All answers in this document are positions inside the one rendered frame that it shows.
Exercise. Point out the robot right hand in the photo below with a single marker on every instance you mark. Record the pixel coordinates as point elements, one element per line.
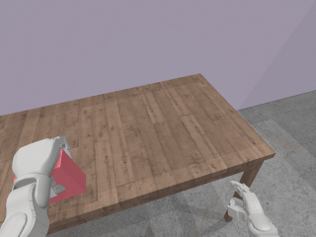
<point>241,209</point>

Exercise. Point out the robot left forearm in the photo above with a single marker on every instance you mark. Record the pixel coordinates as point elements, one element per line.
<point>26,207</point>

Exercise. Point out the table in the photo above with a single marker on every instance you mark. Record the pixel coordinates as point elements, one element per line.
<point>137,145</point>

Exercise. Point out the robot right forearm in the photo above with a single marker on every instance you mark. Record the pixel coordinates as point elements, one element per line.
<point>259,225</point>

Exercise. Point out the robot left hand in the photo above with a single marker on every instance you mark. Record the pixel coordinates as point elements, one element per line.
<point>40,157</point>

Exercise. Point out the sponge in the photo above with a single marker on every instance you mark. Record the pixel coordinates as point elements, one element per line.
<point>67,173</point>

